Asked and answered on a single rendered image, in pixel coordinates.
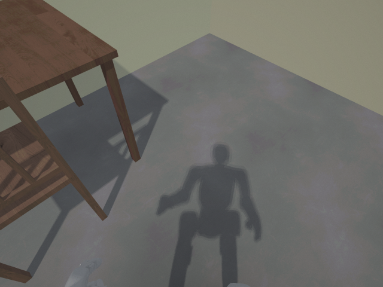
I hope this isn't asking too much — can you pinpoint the left robot hand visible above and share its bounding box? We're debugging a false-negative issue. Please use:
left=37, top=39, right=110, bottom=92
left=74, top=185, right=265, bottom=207
left=65, top=258, right=107, bottom=287

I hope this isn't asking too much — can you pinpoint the chair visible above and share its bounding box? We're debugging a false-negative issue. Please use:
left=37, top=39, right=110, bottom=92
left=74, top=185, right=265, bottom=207
left=0, top=75, right=107, bottom=283

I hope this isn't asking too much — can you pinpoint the table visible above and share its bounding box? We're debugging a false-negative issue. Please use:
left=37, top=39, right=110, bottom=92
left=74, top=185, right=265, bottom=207
left=0, top=0, right=141, bottom=162

